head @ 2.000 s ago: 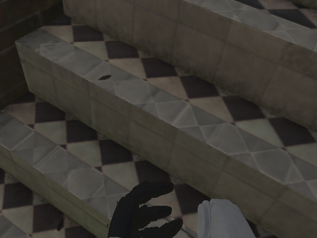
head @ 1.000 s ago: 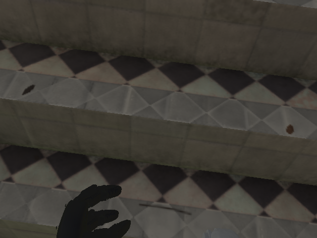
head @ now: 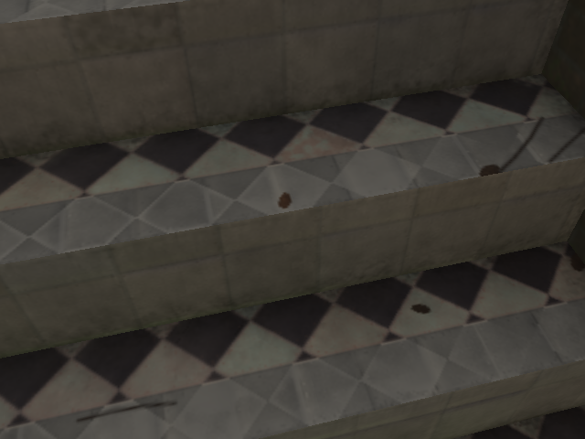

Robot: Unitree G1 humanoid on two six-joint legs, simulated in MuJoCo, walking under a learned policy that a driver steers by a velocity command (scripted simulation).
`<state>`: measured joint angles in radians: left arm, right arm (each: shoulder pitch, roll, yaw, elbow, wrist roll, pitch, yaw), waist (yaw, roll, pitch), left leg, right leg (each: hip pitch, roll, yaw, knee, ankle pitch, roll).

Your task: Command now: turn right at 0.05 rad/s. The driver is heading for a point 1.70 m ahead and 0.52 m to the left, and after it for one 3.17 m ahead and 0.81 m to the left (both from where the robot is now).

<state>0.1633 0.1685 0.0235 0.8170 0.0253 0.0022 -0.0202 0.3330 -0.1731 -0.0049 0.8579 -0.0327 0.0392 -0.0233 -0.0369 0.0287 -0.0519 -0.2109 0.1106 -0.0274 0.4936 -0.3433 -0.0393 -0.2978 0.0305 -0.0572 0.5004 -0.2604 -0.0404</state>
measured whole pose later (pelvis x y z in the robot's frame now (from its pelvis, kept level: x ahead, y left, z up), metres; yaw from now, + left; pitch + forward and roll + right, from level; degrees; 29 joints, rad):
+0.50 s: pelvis -0.03 +0.00 +0.00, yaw +1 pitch +2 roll +0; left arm 0.16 0.16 -0.01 0.98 0.02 0.01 0.00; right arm 0.38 -0.13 0.01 1.10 -0.03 0.03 -0.05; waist -0.02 -0.02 -0.05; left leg -0.23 0.08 -0.04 0.47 -0.29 -0.04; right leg -0.32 0.00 -0.06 0.50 -0.22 -0.04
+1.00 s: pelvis +0.04 +0.00 -0.01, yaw +2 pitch +5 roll -1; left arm 0.41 0.18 -0.01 1.09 0.06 -0.06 -0.01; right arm 0.20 -0.15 0.07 0.88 0.01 -0.11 0.01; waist 0.01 0.04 -0.13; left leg -0.99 -0.09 -0.09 2.28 -0.29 0.09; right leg -0.27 0.03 -0.08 0.54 -0.35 -0.04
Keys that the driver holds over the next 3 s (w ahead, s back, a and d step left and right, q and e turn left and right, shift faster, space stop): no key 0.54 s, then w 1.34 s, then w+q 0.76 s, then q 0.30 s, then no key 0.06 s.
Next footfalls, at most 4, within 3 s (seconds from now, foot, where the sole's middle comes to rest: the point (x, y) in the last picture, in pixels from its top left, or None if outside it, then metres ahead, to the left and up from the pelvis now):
1.22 left None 0.25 0.15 -0.53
1.68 right None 0.15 -0.14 -0.56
2.10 left None -0.06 -0.05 -0.77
2.44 right None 0.09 -0.34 -0.77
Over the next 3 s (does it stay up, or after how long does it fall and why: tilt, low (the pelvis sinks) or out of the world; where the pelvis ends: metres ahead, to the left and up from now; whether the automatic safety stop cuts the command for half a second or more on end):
stays up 0.13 -0.17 0.13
